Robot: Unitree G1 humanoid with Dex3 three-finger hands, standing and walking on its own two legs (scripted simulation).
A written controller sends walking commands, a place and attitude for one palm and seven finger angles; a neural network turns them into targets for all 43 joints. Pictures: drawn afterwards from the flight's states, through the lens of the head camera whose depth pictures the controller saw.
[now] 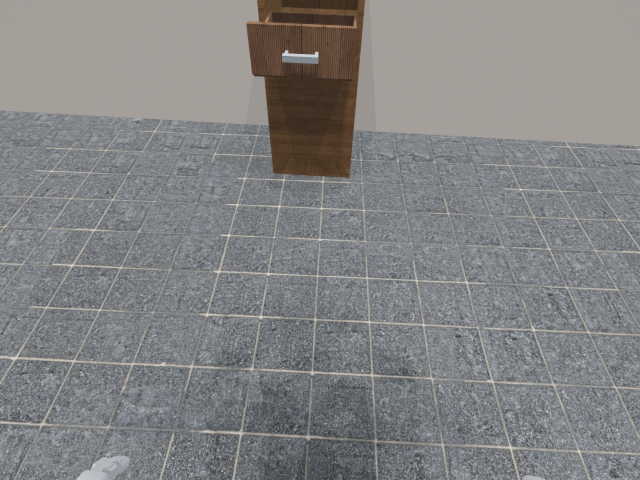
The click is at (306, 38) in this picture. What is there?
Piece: drawer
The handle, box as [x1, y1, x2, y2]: [282, 50, 318, 63]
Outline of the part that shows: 282,54 282,61 317,63 317,52 315,52 314,55 289,54 287,50 285,50 285,52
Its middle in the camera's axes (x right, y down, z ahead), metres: -0.07 -0.58 +1.23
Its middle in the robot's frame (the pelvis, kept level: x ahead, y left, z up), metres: +1.31 +0.12 -0.03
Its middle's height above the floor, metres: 0.73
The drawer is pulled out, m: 0.30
